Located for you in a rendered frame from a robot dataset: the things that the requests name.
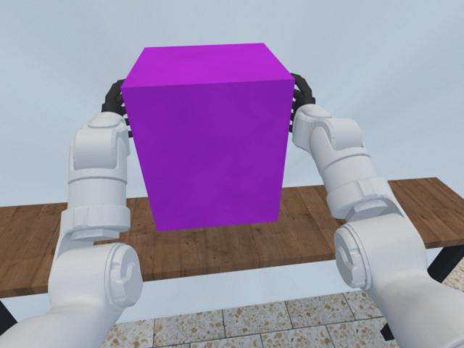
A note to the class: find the robot left forearm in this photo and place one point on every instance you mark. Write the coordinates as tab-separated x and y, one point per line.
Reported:
97	179

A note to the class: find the left robot hand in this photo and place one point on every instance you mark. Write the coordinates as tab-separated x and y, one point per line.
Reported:
113	102

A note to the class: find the robot left upper arm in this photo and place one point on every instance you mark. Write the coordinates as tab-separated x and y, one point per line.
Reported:
89	288

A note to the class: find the robot right forearm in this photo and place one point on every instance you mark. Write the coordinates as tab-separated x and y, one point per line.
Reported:
355	190

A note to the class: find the robot right upper arm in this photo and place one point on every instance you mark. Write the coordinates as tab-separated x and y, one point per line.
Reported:
384	256

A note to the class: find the carton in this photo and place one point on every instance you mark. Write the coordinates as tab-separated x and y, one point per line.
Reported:
210	125

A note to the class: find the table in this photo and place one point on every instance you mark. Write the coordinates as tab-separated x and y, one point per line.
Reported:
303	233

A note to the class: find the right robot hand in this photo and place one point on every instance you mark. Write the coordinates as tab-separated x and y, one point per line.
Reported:
303	97

